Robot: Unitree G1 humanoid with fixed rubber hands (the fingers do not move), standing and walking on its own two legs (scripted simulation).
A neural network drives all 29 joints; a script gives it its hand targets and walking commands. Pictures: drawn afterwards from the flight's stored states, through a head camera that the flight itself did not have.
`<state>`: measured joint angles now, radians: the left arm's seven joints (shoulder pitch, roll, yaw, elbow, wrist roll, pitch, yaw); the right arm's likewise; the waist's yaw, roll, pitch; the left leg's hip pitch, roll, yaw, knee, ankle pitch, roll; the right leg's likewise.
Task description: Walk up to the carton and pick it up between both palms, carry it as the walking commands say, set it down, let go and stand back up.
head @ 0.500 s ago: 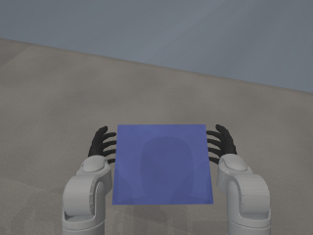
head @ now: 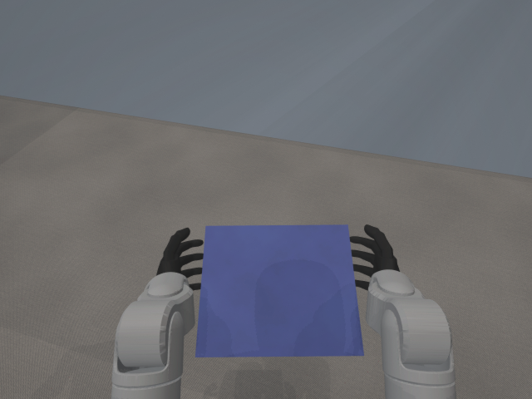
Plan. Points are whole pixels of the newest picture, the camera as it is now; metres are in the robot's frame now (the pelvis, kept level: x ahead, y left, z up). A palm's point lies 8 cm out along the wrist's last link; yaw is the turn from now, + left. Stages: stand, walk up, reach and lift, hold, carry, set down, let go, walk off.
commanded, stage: carry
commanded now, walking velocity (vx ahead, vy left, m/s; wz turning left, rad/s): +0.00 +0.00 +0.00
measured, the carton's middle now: (276, 297) +0.30 +0.00 +0.01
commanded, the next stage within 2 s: hold in 1.10 s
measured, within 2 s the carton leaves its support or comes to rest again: neither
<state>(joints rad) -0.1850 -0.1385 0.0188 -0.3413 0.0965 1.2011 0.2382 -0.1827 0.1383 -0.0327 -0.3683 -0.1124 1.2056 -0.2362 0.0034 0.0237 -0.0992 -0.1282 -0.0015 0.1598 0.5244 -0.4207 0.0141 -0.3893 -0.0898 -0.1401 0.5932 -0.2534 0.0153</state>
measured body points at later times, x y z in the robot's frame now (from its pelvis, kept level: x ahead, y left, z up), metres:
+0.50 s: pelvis -0.04 -0.01 +0.00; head -0.05 -0.01 +0.45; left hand +0.25 +0.14 +0.09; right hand +0.25 -0.15 +0.09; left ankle -0.13 +0.07 -0.73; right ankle +0.01 -0.13 -0.73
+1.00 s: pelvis -0.07 -0.01 +0.00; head -0.09 -0.01 +0.45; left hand +0.23 +0.13 +0.07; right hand +0.23 -0.15 +0.07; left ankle -0.13 +0.07 -0.73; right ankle +0.01 -0.13 -0.73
